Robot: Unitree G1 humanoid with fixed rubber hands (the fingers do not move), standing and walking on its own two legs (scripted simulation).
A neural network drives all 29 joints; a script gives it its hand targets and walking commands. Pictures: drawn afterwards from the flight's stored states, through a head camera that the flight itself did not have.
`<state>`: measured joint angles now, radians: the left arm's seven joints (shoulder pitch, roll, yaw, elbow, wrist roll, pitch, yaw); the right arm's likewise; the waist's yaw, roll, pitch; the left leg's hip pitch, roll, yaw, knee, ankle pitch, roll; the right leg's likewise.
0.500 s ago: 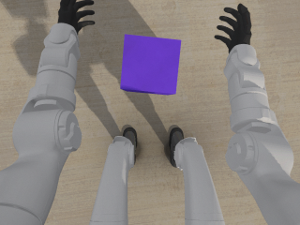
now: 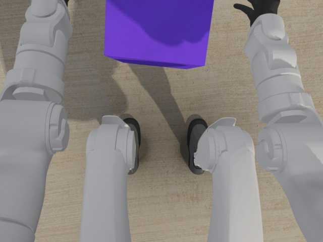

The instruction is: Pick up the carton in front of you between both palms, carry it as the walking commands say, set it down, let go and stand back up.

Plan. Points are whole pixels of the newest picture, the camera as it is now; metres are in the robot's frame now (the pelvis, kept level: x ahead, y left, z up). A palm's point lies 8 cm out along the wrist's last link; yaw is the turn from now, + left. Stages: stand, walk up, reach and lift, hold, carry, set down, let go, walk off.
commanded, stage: reach and lift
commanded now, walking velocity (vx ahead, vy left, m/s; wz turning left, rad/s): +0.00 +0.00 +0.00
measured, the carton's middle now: (158, 24) +0.53 +0.04 -0.30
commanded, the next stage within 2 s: none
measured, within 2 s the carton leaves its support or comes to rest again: leaves its support in 1.06 s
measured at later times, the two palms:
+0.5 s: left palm (82, 3) +0.55 +0.21 -0.23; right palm (240, 19) +0.54 -0.14 -0.23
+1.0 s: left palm (91, 1) +0.55 +0.19 -0.23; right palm (230, 15) +0.54 -0.12 -0.22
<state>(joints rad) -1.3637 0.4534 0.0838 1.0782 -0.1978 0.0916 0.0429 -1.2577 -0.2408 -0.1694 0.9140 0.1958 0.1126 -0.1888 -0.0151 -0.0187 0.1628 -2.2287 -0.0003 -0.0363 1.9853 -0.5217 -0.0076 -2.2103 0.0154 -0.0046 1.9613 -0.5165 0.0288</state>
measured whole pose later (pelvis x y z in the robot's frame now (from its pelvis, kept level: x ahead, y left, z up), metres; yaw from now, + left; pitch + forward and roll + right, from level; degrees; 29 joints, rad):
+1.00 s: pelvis -0.01 +0.01 -0.06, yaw -1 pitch +36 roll -3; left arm -1.60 0.39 0.03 1.25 -0.13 0.12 0.06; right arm -1.50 -0.20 -0.28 1.12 0.10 0.11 -0.16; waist 0.00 -0.04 0.37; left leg -2.30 0.01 -0.03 2.21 -0.54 0.01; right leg -2.28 0.04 0.01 2.18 -0.53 0.05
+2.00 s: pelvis +0.03 -0.01 +0.14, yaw +4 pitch +38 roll -1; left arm -0.84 -0.01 0.39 0.63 0.21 0.39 0.01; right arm -0.79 0.11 -0.46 0.57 -0.18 0.37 -0.08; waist 0.00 -0.02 -0.23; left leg -1.72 -0.05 -0.06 1.53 -0.48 -0.03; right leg -1.69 0.07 0.05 1.54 -0.51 0.04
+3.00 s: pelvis +0.09 -0.01 +0.35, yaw +5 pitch -3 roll +0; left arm -0.31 -0.17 0.31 0.40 0.30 0.60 -0.02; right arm -0.33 0.17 -0.32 0.42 -0.30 0.59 0.01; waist 0.00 -0.01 -0.03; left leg -0.21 -0.02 -0.07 0.47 -0.21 -0.01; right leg -0.19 0.03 0.08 0.48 -0.24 0.00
